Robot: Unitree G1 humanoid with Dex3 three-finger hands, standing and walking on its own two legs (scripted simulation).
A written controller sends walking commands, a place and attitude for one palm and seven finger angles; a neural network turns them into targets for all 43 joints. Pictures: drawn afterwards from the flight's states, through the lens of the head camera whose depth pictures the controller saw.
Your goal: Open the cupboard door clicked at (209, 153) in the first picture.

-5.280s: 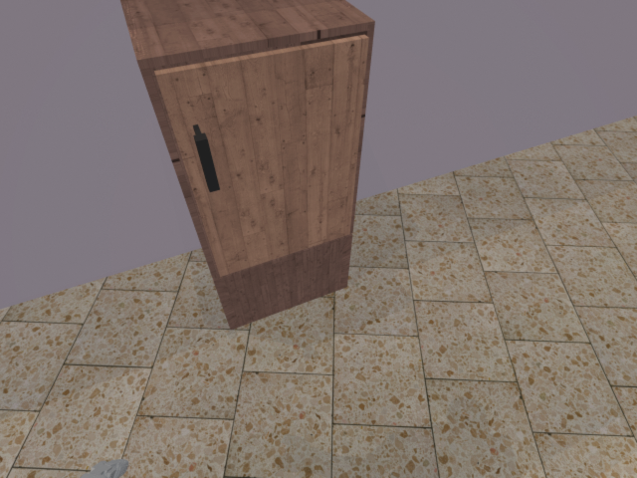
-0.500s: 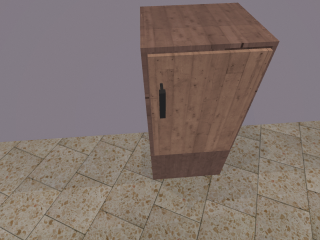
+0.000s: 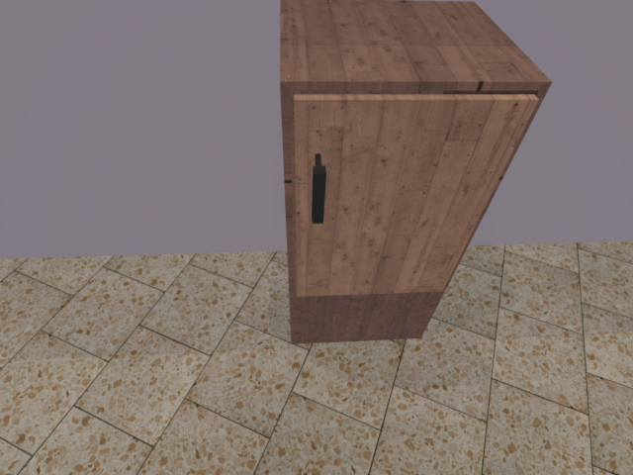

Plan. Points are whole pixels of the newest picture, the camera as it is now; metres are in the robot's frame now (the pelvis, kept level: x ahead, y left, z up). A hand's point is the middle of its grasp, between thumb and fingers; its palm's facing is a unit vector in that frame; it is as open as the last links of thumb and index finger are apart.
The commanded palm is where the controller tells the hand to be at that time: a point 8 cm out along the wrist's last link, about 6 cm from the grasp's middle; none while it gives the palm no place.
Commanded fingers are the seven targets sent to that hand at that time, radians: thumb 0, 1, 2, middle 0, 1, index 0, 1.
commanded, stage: look again from close up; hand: left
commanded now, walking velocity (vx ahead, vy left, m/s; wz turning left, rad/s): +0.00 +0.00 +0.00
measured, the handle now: (317, 188) +0.61 +0.03 -0.02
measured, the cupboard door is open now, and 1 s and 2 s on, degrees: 0 0 0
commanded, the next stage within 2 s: shuffle to correct the standing spot in 0.56 s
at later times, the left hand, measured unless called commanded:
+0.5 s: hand out of the picture +0.04 +0.20 -0.18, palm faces +0.03 -0.98 -0.21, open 7.3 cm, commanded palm none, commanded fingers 0.00 0.90 0.90 -0.20 -0.30 -0.20 -0.30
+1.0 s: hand out of the picture +0.02 +0.17 -0.18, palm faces +0.03 -0.98 -0.19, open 7.3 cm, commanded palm none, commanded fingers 0.00 0.90 0.90 -0.20 -0.30 -0.20 -0.30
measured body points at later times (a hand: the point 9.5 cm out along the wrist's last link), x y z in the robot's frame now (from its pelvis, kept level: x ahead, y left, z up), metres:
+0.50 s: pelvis +0.03 +0.02 -0.01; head +0.03 +0.02 +0.44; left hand +0.04 +0.25 -0.16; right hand +0.04 -0.20 -0.17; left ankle +0.02 +0.10 -0.74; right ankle -0.02 -0.10 -0.74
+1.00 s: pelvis +0.04 -0.01 -0.01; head +0.06 -0.01 +0.44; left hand +0.02 +0.22 -0.17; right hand +0.03 -0.23 -0.17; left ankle +0.02 +0.10 -0.74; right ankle +0.01 -0.11 -0.73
